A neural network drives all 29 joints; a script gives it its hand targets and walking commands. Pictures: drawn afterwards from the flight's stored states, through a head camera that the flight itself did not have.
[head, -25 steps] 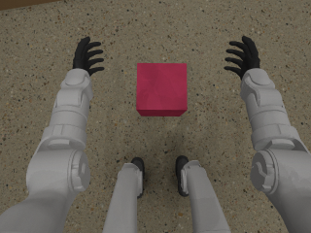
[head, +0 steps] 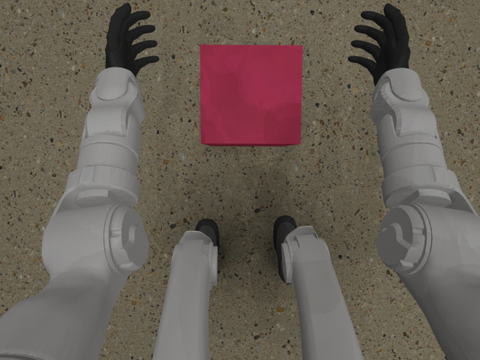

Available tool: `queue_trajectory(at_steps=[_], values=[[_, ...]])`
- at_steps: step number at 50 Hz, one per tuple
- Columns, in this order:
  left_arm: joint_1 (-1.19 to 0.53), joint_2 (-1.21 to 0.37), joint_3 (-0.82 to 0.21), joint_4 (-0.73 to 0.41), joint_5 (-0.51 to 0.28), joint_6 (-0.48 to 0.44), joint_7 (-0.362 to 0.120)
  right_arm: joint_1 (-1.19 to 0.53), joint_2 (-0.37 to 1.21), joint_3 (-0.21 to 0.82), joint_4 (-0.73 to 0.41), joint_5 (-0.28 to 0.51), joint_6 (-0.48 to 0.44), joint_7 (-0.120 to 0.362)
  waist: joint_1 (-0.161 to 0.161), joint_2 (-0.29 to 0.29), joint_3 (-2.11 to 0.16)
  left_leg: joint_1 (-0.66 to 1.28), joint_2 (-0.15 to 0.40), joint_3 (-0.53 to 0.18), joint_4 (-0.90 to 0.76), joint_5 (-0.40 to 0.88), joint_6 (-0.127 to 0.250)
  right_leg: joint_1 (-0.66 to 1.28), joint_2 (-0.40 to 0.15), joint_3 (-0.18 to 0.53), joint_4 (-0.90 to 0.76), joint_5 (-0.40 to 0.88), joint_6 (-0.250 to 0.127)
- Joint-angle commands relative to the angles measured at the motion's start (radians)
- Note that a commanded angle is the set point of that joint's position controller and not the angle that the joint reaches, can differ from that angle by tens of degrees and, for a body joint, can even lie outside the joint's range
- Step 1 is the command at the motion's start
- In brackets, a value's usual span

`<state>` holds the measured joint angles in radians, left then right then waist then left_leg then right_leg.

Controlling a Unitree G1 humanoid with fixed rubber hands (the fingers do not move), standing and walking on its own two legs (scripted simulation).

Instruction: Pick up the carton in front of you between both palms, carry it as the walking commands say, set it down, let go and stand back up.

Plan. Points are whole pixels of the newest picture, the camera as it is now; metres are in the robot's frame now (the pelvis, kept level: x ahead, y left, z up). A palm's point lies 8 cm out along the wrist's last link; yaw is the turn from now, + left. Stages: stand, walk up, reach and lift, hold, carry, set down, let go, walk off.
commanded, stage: reach and lift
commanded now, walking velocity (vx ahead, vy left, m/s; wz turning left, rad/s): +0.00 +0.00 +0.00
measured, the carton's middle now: (248, 105) +0.51 -0.02 -0.46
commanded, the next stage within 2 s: none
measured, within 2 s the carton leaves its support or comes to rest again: leaves its support in 1.46 s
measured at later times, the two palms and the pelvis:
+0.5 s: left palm (164, 98) +0.52 +0.17 -0.36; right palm (335, 100) +0.50 -0.20 -0.37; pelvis -0.06 +0.00 -0.20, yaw +0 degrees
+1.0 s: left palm (173, 99) +0.52 +0.16 -0.39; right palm (324, 102) +0.50 -0.18 -0.39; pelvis -0.05 +0.00 -0.22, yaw -1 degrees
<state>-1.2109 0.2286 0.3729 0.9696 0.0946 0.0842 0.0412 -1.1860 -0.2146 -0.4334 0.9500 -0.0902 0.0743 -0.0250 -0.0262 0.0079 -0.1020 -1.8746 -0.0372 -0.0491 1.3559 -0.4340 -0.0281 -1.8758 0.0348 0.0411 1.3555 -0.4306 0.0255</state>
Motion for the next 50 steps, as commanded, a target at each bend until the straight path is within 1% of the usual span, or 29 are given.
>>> queue_trajectory(at_steps=[1,4,6,8,9,10,11,13,17,21,25,26,27,28,29,33,37,39,43,46,50], values=[[-0.224,0.118,-0.045,-0.106,-0.044,-0.021,0.025,-0.2,-0.134,0.037,-0.096,0.041,-0.021,-0.018,-0.011,0.022,-0.982,0.461,-0.037,0.06,0.131,0.509,-0.033,0.446,0.035,-0.062,0.123,0.535,0.04],[-0.286,0.167,-0.114,-0.121,-0.112,-0.013,0.049,-0.263,-0.189,0.104,-0.116,0.112,-0.014,-0.039,-0.015,0.027,-1.083,0.478,-0.038,0.069,0.248,0.49,-0.036,0.431,0.035,-0.078,0.238,0.504,0.041],[-0.328,0.193,-0.155,-0.123,-0.157,-0.003,0.061,-0.306,-0.217,0.148,-0.119,0.16,-0.004,-0.051,-0.016,0.031,-1.125,0.487,-0.037,0.079,0.314,0.459,-0.036,0.414,0.033,-0.089,0.3,0.461,0.04],[-0.373,0.213,-0.187,-0.115,-0.194,0.009,0.068,-0.35,-0.239,0.183,-0.109,0.199,0.008,-0.061,-0.017,0.031,-1.121,0.472,-0.034,0.086,0.365,0.398,-0.033,0.383,0.028,-0.098,0.35,0.394,0.038],[-0.39,0.218,-0.207,-0.109,-0.214,0.014,0.071,-0.375,-0.254,0.188,-0.096,0.212,0.013,-0.066,-0.017,0.036,-1.105,0.417,-0.034,0.098,0.366,0.295,-0.034,0.403,0.02,-0.104,0.367,0.334,0.033],[-0.424,0.228,-0.213,-0.091,-0.222,0.02,0.071,-0.386,-0.244,0.203,-0.085,0.225,0.02,-0.067,-0.023,0.027,-1.07,0.43,-0.028,0.091,0.394,0.291,-0.031,0.339,0.018,-0.109,0.381,0.303,0.038],[-0.447,0.228,-0.218,-0.092,-0.228,0.024,0.071,-0.403,-0.253,0.21,-0.082,0.233,0.023,-0.069,-0.02,0.037,-1.07,0.446,-0.026,0.092,0.425,0.301,-0.032,0.311,0.016,-0.109,0.401,0.287,0.037],[-0.493,0.249,-0.227,-0.092,-0.243,0.029,0.075,-0.461,-0.278,0.23,-0.085,0.251,0.029,-0.076,-0.014,0.034,-1.095,0.442,-0.021,0.101,0.471,0.282,-0.03,0.326,0.012,-0.108,0.444,0.268,0.034],[-0.568,0.283,-0.233,-0.003,-0.259,0.038,0.076,-0.552,-0.295,0.251,-0.007,0.27,0.039,-0.084,-0.007,0.009,-0.957,0.318,-0.008,0.102,0.523,0.138,-0.02,0.297,-0.001,-0.104,0.506,0.155,0.031],[-0.615,0.292,-0.237,0.088,-0.261,0.025,0.064,-0.604,-0.293,0.264,0.083,0.267,0.029,-0.079,-0.003,0.001,-0.819,0.234,0.006,0.093,0.578,0.079,-0.015,0.247,-0.013,-0.091,0.562,0.101,0.027],[-0.654,0.302,-0.251,0.136,-0.27,0.001,0.056,-0.644,-0.303,0.275,0.133,0.266,0.006,-0.072,-0.004,0.002,-0.753,0.206,0.012,0.083,0.637,0.1,-0.011,0.226,-0.019,-0.079,0.621,0.125,0.025],[-0.667,0.306,-0.257,0.137,-0.276,-0.005,0.055,-0.657,-0.308,0.28,0.133,0.269,0.0,-0.073,-0.006,0.002,-0.762,0.213,0.012,0.081,0.652,0.12,-0.011,0.234,-0.019,-0.077,0.636,0.145,0.025],[-0.681,0.315,-0.265,0.127,-0.278,-0.012,0.056,-0.679,-0.314,0.273,0.115,0.27,-0.006,-0.075,-0.017,0.01,-0.758,0.231,0.013,0.073,0.664,0.129,-0.008,0.204,-0.015,-0.08,0.643,0.151,0.025],[-0.7,0.315,-0.268,0.117,-0.278,-0.018,0.058,-0.691,-0.319,0.276,0.106,0.273,-0.013,-0.075,-0.011,0.024,-0.751,0.226,0.01,0.075,0.674,0.149,-0.01,0.201,-0.015,-0.073,0.653,0.162,0.02],[-0.707,0.316,-0.273,0.11,-0.281,-0.023,0.059,-0.693,-0.319,0.281,0.108,0.276,-0.018,-0.076,-0.012,0.02,-0.75,0.217,0.008,0.074,0.686,0.175,-0.011,0.219,-0.013,-0.07,0.667,0.193,0.018],[-0.691,0.318,-0.309,0.095,-0.308,-0.04,0.057,-0.654,-0.294,0.295,0.106,0.296,-0.031,-0.088,-0.021,0.017,-0.808,0.241,0.004,0.076,0.733,0.273,-0.011,0.294,-0.002,-0.071,0.708,0.317,0.019],[-0.643,0.296,-0.328,0.086,-0.32,-0.042,0.063,-0.611,-0.272,0.307,0.082,0.311,-0.034,-0.098,-0.016,0.038,-0.885,0.303,-0.006,0.082,0.743,0.331,-0.011,0.314,0.01,-0.083,0.72,0.362,0.018],[-0.611,0.282,-0.325,0.11,-0.317,-0.037,0.066,-0.585,-0.264,0.307,0.098,0.311,-0.031,-0.098,-0.015,0.039,-0.857,0.303,-0.01,0.08,0.738,0.32,-0.011,0.284,0.012,-0.089,0.718,0.337,0.018],[-0.591,0.262,-0.304,0.145,-0.298,-0.033,0.062,-0.569,-0.243,0.295,0.129,0.294,-0.029,-0.089,-0.011,0.023,-0.728,0.228,-0.011,0.072,0.716,0.24,-0.008,0.205,0.009,-0.09,0.705,0.253,0.02],[-0.618,0.261,-0.294,0.139,-0.287,-0.032,0.061,-0.595,-0.246,0.287,0.124,0.284,-0.029,-0.087,-0.012,0.021,-0.702,0.223,-0.01,0.067,0.707,0.21,-0.005,0.178,0.008,-0.091,0.699,0.216,0.02],[-0.685,0.207,-0.33,0.12,-0.304,-0.026,0.058,-0.654,-0.201,0.309,0.111,0.294,-0.025,-0.082,-0.019,0.031,-0.701,0.242,-0.015,0.069,0.698,0.178,-0.004,0.18,0.011,-0.094,0.688,0.175,0.015]])
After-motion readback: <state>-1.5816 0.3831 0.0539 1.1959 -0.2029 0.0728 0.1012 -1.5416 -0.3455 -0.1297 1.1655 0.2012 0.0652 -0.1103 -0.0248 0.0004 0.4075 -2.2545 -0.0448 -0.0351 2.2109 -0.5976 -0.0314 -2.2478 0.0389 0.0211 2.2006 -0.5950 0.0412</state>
